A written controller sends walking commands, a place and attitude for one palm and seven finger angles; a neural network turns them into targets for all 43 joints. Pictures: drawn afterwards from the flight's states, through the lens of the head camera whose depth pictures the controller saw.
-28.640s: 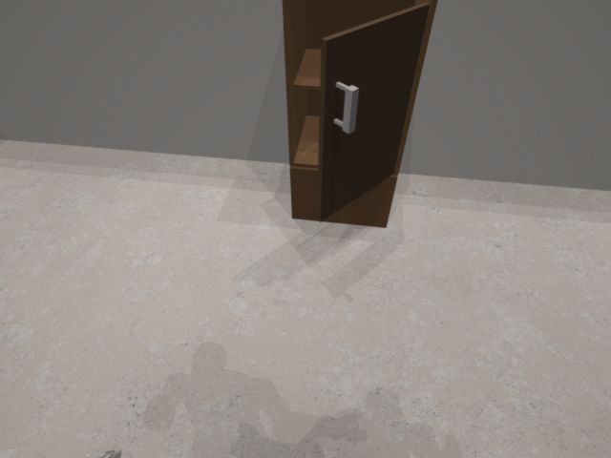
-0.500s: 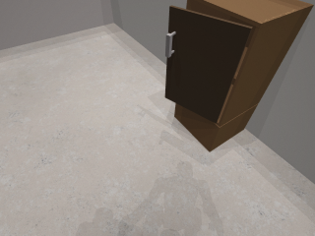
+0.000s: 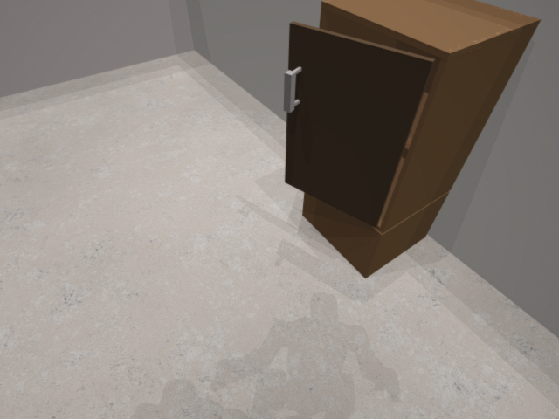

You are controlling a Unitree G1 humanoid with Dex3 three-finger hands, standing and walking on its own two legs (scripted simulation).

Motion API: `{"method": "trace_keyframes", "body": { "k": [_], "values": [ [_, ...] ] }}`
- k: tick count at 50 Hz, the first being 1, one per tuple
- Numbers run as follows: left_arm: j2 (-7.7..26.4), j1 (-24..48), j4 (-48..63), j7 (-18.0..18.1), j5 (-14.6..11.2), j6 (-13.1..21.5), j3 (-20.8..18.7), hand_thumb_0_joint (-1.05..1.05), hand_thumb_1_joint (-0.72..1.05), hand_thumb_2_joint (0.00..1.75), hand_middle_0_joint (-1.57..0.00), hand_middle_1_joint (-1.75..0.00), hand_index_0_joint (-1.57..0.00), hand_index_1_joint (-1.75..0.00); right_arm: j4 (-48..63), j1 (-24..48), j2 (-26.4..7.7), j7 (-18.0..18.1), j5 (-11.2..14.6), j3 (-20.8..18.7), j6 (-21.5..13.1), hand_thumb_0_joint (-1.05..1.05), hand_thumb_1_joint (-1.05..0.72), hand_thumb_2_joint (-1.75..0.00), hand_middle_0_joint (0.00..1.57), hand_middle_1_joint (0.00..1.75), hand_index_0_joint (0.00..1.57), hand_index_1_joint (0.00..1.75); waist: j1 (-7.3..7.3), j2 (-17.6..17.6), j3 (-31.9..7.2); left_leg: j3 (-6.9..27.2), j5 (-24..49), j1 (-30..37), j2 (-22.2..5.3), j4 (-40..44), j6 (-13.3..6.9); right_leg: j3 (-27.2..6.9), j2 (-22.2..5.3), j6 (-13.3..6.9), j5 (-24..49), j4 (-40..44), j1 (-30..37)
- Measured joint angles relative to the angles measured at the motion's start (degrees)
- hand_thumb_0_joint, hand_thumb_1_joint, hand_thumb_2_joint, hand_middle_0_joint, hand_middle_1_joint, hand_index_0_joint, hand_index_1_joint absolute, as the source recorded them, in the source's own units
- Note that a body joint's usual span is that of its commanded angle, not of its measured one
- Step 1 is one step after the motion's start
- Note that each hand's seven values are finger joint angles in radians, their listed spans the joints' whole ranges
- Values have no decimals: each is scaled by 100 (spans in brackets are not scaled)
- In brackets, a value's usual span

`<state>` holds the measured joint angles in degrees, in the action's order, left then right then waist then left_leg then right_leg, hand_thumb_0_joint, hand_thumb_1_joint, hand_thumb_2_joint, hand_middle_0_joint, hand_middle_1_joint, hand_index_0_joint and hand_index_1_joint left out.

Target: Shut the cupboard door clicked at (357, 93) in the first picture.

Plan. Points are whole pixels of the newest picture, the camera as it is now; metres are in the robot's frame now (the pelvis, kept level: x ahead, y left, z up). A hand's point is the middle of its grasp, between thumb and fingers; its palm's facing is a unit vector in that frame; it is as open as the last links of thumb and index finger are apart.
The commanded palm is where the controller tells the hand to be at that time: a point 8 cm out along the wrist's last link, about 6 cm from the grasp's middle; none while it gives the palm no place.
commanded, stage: look to check the result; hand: left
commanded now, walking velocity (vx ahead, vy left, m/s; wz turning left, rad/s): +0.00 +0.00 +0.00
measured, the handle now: (293, 89) +1.00 +0.01 -0.02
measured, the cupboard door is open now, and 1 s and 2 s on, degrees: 19 19 19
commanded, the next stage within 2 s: walk to a spot facing it in 0.48 s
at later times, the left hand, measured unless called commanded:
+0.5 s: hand out of the picture +0.06 +0.23 -0.16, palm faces +0.00 -0.94 -0.34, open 7.4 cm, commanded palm none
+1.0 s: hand out of the picture +0.02 +0.21 -0.21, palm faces +0.20 -0.96 -0.22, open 7.4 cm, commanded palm none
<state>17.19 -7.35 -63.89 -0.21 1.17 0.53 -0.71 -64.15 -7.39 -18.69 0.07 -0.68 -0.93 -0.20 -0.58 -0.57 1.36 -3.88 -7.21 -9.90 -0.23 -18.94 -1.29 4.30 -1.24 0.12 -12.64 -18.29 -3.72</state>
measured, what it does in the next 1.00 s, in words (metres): stands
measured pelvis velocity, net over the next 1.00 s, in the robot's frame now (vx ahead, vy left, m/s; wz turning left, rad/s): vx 0.02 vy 0.01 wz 0.21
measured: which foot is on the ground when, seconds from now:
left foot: down 0.00-1.00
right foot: down 0.00-0.98, up 1.00-1.00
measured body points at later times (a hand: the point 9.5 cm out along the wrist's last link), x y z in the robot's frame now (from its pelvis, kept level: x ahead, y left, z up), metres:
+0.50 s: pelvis +0.02 -0.01 +0.00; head +0.03 -0.02 +0.45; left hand +0.07 +0.28 -0.13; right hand +0.09 -0.30 -0.14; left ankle +0.04 +0.10 -0.75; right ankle -0.03 -0.12 -0.75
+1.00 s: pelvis +0.02 +0.01 -0.03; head +0.05 +0.03 +0.42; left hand +0.01 +0.26 -0.19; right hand +0.10 -0.23 -0.17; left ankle +0.04 +0.12 -0.75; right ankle -0.03 -0.12 -0.75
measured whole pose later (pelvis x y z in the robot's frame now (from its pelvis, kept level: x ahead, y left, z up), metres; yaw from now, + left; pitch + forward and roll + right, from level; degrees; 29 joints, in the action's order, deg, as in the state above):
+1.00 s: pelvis +0.02 +0.01 -0.03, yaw +12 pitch -2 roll -1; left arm 12.9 -12.8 -56.6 1.0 1.5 -2.2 -2.9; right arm -57.1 -13.3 -11.6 -1.3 -1.0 -2.4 3.3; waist -1.4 1.5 6.3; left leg -4.2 -13.6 -20.0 -2.3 -38.8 -0.5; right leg 14.4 -6.7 1.8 -26.7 -39.8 -8.6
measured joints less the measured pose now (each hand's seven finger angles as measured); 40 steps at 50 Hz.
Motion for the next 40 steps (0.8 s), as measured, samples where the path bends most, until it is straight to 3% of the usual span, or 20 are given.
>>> {"method": "trace_keyframes", "body": {
  "k": [33,40],
  "values": [
    [19,-119,-108,58,-17,-11,-20,0,91,90,-20,-30,-20,-30,-32,56,73,33,16,47,30,0,-90,-90,20,30,20,30,54,-30,61,88,-142,188,-66,69,139,76,87,-108,-118,186,265],
    [-196,-108,227,162,-15,-141,-101,0,91,90,-20,-30,-20,-30,162,-158,238,49,-2,-14,208,0,-90,-90,20,30,20,30,-24,-36,132,338,-450,-355,-13,-821,170,387,15,-127,-515,-503,-34]
  ]
}}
